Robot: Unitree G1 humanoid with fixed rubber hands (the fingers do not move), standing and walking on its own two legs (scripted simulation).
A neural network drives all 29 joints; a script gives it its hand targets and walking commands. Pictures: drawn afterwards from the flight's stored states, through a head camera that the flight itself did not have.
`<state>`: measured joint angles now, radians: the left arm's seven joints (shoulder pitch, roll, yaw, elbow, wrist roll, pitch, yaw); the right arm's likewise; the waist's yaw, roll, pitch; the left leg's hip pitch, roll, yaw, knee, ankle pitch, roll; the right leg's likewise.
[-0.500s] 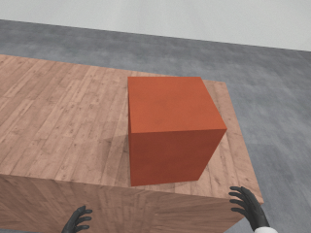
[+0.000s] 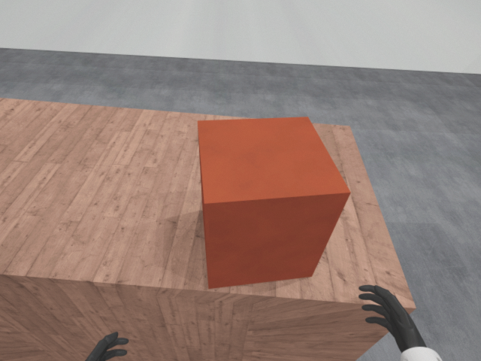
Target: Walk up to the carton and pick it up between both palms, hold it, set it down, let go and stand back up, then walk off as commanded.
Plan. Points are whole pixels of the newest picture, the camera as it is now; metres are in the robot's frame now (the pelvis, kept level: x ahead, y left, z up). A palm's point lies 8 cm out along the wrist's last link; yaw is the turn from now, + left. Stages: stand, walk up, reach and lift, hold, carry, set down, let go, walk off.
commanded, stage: stand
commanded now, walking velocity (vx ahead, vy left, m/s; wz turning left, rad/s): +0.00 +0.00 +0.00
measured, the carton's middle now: (258, 203) +0.40 -0.01 +0.05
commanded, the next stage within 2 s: walk off in 1.42 s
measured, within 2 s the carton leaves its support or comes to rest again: neither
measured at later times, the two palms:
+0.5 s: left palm out of the picture +0.10 +0.31 -0.09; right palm (403, 335) +0.19 -0.24 -0.01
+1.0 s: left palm out of the picture +0.10 +0.31 -0.09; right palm (404, 336) +0.19 -0.24 -0.01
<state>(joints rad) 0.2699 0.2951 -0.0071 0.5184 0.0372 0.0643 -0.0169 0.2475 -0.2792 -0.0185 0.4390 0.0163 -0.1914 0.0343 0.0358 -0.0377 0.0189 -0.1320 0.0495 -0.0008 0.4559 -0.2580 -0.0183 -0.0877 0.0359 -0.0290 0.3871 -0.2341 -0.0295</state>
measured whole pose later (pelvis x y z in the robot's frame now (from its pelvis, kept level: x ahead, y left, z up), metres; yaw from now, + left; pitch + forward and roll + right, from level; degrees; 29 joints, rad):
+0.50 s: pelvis +0.00 +0.02 +0.00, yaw +0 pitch -4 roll -2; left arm 0.27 0.39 -0.01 0.65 0.02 0.01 -0.04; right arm 0.24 -0.34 -0.02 0.43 0.02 -0.17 0.04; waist 0.04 -0.01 0.03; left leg -0.16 0.05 0.00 0.53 -0.29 0.00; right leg -0.09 0.04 -0.03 0.40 -0.24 -0.02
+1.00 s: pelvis -0.01 +0.01 +0.00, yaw +0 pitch -4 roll -2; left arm 0.27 0.40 -0.01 0.67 0.01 0.01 -0.04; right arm 0.24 -0.35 -0.02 0.40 0.02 -0.17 0.03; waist 0.04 0.00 0.06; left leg -0.16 0.05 0.00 0.52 -0.29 -0.01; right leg -0.10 0.04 -0.03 0.40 -0.23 -0.02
